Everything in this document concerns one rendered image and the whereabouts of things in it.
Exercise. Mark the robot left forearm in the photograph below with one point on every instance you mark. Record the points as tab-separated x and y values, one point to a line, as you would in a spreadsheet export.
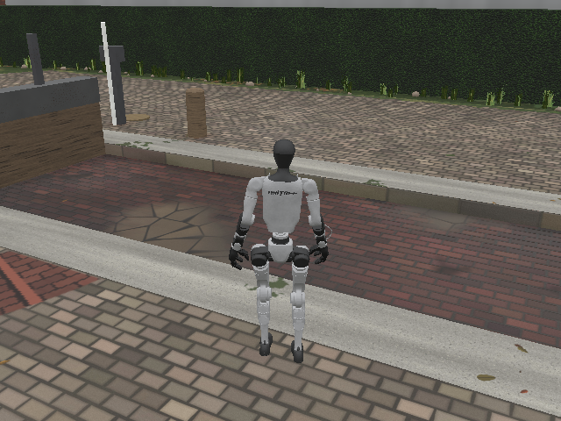
240	234

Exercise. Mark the robot left upper arm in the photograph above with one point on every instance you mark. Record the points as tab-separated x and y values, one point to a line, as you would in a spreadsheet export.
254	185

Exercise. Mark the humanoid robot head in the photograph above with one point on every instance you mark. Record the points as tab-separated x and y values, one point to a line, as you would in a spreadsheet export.
283	153

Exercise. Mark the left robot shin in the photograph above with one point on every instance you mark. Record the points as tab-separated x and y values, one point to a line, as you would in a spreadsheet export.
263	310

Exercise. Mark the robot right forearm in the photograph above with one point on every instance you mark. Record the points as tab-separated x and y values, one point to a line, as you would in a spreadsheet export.
320	234

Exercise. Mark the robot right upper arm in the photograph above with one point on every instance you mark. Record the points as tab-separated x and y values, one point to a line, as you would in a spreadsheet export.
309	187

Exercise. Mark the robot right hand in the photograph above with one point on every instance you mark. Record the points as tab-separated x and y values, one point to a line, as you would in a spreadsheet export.
317	250

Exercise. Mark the robot left hand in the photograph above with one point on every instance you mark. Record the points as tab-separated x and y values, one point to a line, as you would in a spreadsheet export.
233	256

